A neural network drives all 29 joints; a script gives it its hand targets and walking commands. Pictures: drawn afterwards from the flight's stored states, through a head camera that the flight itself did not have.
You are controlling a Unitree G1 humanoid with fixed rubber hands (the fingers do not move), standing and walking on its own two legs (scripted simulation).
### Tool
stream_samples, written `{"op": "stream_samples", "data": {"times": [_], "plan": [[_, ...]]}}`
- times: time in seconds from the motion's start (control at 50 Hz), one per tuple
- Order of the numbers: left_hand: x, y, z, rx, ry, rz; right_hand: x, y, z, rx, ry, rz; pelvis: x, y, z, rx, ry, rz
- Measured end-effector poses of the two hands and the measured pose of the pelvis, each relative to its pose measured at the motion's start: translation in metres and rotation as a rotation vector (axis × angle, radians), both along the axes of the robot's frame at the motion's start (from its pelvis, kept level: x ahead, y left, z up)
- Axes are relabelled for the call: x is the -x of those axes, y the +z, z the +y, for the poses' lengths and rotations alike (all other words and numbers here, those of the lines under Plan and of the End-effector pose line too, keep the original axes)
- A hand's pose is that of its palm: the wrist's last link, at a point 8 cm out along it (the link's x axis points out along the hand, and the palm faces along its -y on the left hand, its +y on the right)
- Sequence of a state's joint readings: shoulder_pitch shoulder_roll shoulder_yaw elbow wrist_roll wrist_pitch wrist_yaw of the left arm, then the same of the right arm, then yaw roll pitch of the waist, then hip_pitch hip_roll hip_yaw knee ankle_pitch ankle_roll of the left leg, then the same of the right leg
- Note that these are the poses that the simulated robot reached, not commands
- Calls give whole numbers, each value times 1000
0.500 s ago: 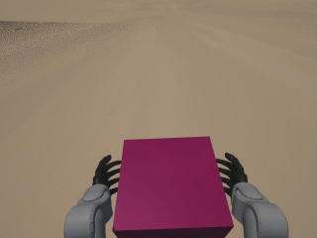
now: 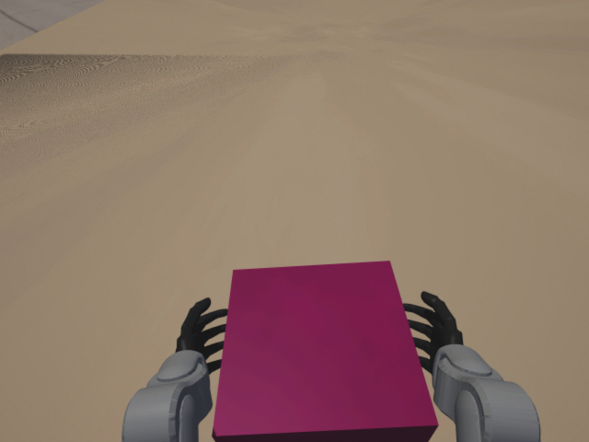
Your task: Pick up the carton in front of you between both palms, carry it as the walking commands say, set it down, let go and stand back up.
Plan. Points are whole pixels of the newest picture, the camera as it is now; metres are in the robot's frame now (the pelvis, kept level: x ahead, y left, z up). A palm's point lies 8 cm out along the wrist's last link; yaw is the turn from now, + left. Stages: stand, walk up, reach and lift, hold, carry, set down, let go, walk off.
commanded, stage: carry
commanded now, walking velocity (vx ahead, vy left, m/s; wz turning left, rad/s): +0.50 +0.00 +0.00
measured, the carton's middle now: (317, 380) +0.24 +0.00 -0.01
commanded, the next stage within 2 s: none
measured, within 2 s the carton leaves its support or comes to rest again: neither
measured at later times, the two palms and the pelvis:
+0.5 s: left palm (213, 187) +0.56 +0.19 +0.08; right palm (378, 186) +0.53 -0.11 +0.09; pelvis +0.32 +0.05 +0.01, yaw -4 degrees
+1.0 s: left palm (254, 118) +0.86 +0.14 +0.07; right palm (374, 116) +0.86 -0.16 +0.06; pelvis +0.63 -0.01 +0.00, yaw +0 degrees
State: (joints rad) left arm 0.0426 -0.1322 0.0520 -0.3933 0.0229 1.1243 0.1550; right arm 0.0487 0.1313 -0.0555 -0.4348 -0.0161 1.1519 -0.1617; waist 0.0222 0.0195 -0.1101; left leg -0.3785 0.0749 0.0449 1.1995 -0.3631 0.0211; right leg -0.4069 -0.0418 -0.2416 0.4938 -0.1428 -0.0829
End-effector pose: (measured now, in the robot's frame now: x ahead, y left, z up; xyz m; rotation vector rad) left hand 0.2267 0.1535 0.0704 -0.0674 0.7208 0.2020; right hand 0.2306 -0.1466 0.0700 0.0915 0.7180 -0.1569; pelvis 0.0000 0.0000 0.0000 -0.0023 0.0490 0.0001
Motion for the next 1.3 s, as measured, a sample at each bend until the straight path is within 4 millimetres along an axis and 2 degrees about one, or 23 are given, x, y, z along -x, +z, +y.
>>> {"op": "stream_samples", "data": {"times": [0.08,0.16,0.28,0.4,0.48,0.56,0.62,0.7,0.78,0.86,0.9,0.96,1.06,1.22,1.3], "plan": [[-36,12,-1,0,15,-11,-40,12,-1,2,20,-12,-44,14,-4,-17,-1,7],[-82,25,-2,4,5,-42,-83,24,-1,8,11,-44,-93,21,-2,-24,-5,13],[-167,33,9,24,-24,-103,-159,37,9,22,-23,-103,-176,15,14,-6,-13,12],[-267,14,32,61,-38,-120,-253,28,32,56,-41,-119,-264,-6,38,-11,-43,14],[-319,11,33,60,-75,-41,-291,22,34,50,-82,-40,-306,5,48,6,-60,28],[-366,18,29,55,-111,-29,-329,30,31,48,-119,-28,-351,18,52,22,-62,32],[-402,28,27,55,-112,-61,-366,41,29,44,-117,-60,-388,22,50,27,-58,32],[-454,37,24,52,-83,-113,-427,50,26,45,-87,-112,-444,20,40,24,-51,26],[-511,28,15,40,-53,-112,-492,38,16,36,-54,-112,-507,8,25,14,-43,17],[-572,4,-4,15,-36,-82,-559,7,-3,16,-33,-84,-572,-14,3,7,-25,-10],[-596,-6,-11,-8,-38,-33,-586,-7,-10,0,-31,-35,-592,-14,-3,16,-27,-5],[-620,-9,-14,-10,-29,19,-612,-12,-14,-6,-21,18,-613,-3,-8,2,-14,6],[-653,2,-13,-8,-11,4,-650,0,-13,0,-5,3,-650,10,-11,-6,-11,18],[-715,23,-7,27,-37,-101,-703,30,-6,43,-29,-101,-717,9,-1,2,-30,-4],[-745,35,-6,34,-51,-144,-729,43,-5,45,-45,-144,-743,8,3,-5,-38,4]]}}
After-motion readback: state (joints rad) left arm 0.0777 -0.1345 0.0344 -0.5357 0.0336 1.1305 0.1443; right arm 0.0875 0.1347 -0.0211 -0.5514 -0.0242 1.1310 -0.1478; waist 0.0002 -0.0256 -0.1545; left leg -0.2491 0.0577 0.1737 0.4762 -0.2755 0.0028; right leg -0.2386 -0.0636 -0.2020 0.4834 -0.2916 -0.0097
